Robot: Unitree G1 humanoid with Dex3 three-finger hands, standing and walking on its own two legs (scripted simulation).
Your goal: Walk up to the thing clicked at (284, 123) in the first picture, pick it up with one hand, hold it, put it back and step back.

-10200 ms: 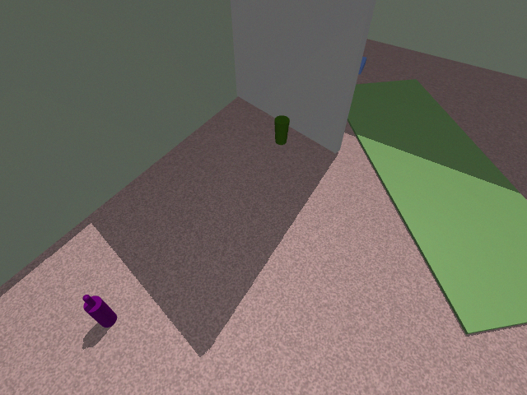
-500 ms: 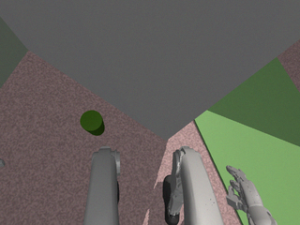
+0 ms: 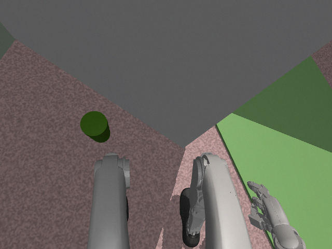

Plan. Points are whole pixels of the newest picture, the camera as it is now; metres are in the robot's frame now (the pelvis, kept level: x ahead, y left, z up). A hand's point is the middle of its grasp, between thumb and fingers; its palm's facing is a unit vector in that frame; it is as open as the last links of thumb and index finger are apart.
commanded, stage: go down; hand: left
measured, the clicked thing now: (98, 129) +0.44 +0.23 -0.34
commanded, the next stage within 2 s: approach in 0.66 s
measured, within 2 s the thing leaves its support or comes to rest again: neither
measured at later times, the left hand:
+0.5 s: hand out of the picture +0.35 +0.42 -0.03, palm faces +0.20 -0.97 -0.12, open 17.5 cm
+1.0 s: hand out of the picture +0.36 +0.42 -0.07, palm faces +0.22 -0.97 -0.04, open 17.6 cm
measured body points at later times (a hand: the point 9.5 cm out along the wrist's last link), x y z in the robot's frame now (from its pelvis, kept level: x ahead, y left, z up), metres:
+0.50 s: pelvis -0.01 +0.00 -0.03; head +0.19 +0.07 +0.37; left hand +0.33 +0.47 -0.02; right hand +0.17 -0.27 -0.13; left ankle +0.08 +0.13 -0.39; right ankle +0.10 -0.13 -0.39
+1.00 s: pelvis -0.01 +0.00 -0.06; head +0.20 +0.08 +0.33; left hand +0.34 +0.47 -0.06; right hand +0.17 -0.27 -0.15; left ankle +0.08 +0.13 -0.39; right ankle +0.10 -0.13 -0.39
